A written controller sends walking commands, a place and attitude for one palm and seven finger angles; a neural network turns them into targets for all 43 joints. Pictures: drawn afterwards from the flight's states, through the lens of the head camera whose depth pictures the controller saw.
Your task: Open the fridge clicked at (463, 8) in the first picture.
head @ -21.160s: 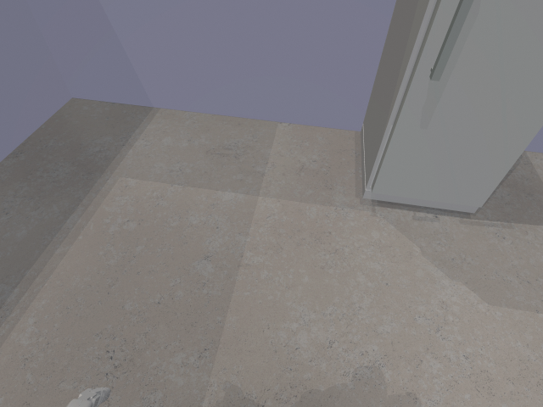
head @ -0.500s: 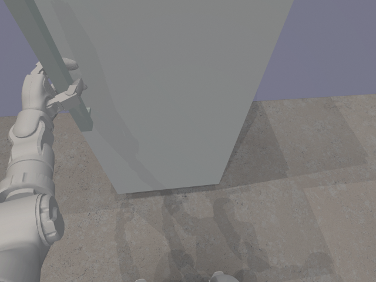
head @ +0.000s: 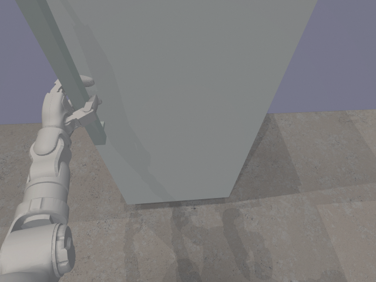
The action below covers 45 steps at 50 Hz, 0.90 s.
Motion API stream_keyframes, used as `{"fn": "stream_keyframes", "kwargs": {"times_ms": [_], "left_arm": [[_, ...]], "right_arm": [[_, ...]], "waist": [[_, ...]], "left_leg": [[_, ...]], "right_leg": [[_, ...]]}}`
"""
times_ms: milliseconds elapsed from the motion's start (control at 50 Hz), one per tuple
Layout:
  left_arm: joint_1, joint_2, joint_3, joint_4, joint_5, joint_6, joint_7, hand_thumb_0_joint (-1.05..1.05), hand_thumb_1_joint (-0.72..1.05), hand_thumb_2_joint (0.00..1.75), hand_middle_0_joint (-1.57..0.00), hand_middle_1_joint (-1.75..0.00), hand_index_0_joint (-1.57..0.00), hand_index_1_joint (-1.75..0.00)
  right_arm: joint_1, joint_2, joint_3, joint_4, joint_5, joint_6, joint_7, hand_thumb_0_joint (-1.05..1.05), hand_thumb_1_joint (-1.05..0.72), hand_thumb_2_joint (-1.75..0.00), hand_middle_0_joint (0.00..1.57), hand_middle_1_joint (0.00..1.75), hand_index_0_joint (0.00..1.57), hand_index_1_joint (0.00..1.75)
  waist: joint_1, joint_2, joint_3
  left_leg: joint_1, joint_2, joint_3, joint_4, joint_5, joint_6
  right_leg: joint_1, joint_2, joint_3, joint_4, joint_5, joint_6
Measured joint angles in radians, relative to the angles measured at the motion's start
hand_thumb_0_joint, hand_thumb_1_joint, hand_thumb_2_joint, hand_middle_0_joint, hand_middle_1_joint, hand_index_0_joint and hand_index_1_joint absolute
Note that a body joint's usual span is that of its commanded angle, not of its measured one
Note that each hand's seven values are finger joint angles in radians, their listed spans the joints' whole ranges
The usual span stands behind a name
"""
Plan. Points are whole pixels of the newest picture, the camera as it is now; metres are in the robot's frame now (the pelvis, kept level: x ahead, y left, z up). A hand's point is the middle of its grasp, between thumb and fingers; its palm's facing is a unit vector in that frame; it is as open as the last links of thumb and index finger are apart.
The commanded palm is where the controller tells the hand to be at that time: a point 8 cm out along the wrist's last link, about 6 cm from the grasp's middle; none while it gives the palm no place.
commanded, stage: pull the door a little, standing still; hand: left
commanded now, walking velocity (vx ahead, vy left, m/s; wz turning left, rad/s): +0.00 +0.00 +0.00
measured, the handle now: (71, 68) +0.49 +0.22 +0.18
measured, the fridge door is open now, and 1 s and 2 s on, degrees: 0 34 72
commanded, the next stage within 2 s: walk backward, drawing the door open in 0.16 s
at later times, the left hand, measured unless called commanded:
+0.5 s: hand (93, 155) +0.34 +0.17 +0.11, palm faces +0.13 -0.98 -0.16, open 6.7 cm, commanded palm +0.30 +0.22 +0.11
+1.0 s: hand (135, 231) +0.20 +0.08 +0.11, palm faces +0.24 -0.95 -0.19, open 6.9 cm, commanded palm +0.16 +0.13 +0.11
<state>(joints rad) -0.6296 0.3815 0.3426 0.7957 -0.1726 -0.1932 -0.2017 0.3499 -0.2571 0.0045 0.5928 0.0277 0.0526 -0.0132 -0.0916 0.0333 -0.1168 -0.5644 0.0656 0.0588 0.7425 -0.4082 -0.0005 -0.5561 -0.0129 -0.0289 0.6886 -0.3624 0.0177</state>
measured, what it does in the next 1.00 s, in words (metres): shifts its weight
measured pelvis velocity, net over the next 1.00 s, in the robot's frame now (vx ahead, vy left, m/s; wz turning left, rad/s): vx -0.09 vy -0.10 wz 0.13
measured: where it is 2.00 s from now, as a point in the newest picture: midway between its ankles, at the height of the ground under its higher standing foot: outside the picture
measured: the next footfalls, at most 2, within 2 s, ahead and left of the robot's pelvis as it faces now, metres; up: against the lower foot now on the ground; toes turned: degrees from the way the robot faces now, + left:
left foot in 1.14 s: -0.08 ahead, -0.01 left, +0.00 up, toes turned +17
right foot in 1.44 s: -0.04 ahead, -0.39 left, +0.00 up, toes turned +29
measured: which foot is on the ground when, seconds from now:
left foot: down 0.00-0.94, up 0.96-1.00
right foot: down 0.00-1.00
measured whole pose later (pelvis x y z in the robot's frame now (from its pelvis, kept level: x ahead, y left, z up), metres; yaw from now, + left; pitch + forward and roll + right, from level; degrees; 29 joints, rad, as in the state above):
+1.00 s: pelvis -0.09 -0.10 +0.01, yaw +7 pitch -2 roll +0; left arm 0.02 0.18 0.09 0.02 -0.06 0.00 0.10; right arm 0.23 -0.24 -0.01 0.66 0.02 0.01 -0.11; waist -0.08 0.07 0.02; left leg -0.38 0.07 -0.08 0.64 -0.28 -0.02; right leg -0.34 0.03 -0.19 0.58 -0.23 -0.12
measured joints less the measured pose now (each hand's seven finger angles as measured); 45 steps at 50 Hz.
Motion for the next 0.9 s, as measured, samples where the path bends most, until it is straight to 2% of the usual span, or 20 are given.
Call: {"fn": "stream_keyframes", "kwargs": {"times_ms": [140, 280, 360, 440, 520, 640, 820, 900], "left_arm": [[0.162, -0.033, -0.01, -0.171, -0.031, 0.034, 0.01, 0.0, 0.67, 0.75, -0.32, -1.4, -0.31, -1.4], [0.426, -0.099, -0.055, -0.453, -0.07, 0.063, -0.003, 0.0, 0.64, 0.69, -0.34, -1.4, -0.3, -1.4], [0.459, -0.117, -0.159, -0.526, 0.052, 0.059, 0.097, -0.04, 0.57, 0.69, -0.38, -1.4, -0.33, -1.4], [0.479, -0.161, -0.221, -0.559, 0.096, 0.086, 0.199, -0.04, 0.56, 0.71, -0.41, -1.4, -0.34, -1.4], [0.51, -0.184, -0.24, -0.585, 0.109, 0.12, 0.257, -0.03, 0.56, 0.7, -0.39, -1.38, -0.33, -1.4], [0.541, -0.195, -0.241, -0.626, 0.108, 0.139, 0.299, -0.04, 0.58, 0.68, -0.38, -1.37, -0.32, -1.4], [0.585, -0.208, -0.231, -0.688, 0.098, 0.158, 0.302, -0.04, 0.58, 0.65, -0.34, -1.34, -0.29, -1.4], [0.62, -0.207, -0.234, -0.721, 0.096, 0.171, 0.305, -0.05, 0.58, 0.64, -0.34, -1.34, -0.3, -1.4]], "right_arm": [[0.008, 0.002, -0.003, -0.025, 0.009, -0.001, 0.011, 0.01, -0.91, -0.9, 0.2, 0.3, 0.2, 0.3], [-0.006, 0.004, -0.005, -0.042, 0.019, -0.014, 0.015, 0.01, -0.91, -0.9, 0.2, 0.3, 0.2, 0.3], [-0.057, 0.01, 0.0, -0.014, 0.014, -0.021, -0.047, 0.01, -0.91, -0.9, 0.2, 0.3, 0.2, 0.3], [-0.137, 0.015, 0.001, -0.002, -0.001, -0.007, -0.076, 0.01, -0.91, -0.9, 0.2, 0.3, 0.2, 0.3], [-0.186, 0.038, 0.015, -0.033, -0.021, -0.011, -0.067, 0.01, -0.91, -0.9, 0.2, 0.3, 0.2, 0.3], [-0.213, 0.075, 0.049, -0.054, -0.039, -0.016, -0.05, 0.01, -0.91, -0.9, 0.2, 0.3, 0.2, 0.3], [-0.169, 0.069, 0.03, -0.009, -0.022, -0.011, -0.058, 0.01, -0.91, -0.9, 0.21, 0.3, 0.2, 0.3], [-0.138, 0.048, 0.009, 0.026, -0.012, -0.019, -0.072, 0.01, -0.91, -0.9, 0.2, 0.3, 0.2, 0.3]], "waist": [[0.01, 0.007, -0.01], [0.036, 0.014, -0.015], [0.06, 0.01, 0.033], [0.066, 0.013, 0.074], [0.062, 0.013, 0.101], [0.062, 0.007, 0.114], [0.044, 0.043, 0.141], [0.034, 0.042, 0.135]], "left_leg": [[0.061, 0.001, 0.01, -0.037, 0.004, 0.0], [0.145, -0.004, 0.01, -0.077, 0.003, -0.001], [0.212, -0.019, -0.016, -0.096, 0.003, 0.0], [0.266, -0.035, -0.023, -0.141, 0.055, 0.006], [0.324, -0.041, -0.016, -0.21, 0.113, 0.006], [0.321, -0.044, -0.023, -0.25, 0.139, -0.016], [0.266, 0.0, -0.099, -0.284, 0.232, -0.068], [0.243, 0.013, -0.127, -0.27, 0.245, -0.056]], "right_leg": [[0.049, 0.006, 0.016, -0.029, 0.008, -0.004], [0.122, 0.006, 0.023, -0.054, 0.007, -0.004], [0.216, -0.01, -0.005, -0.096, -0.007, 0.008], [0.249, -0.025, -0.015, -0.092, 0.051, 0.01], [0.264, -0.029, -0.005, -0.082, 0.11, -0.003], [0.291, -0.029, -0.011, -0.162, 0.072, -0.004], [0.253, 0.016, -0.086, -0.185, 0.143, -0.07], [0.235, 0.031, -0.115, -0.165, 0.148, -0.101]]}}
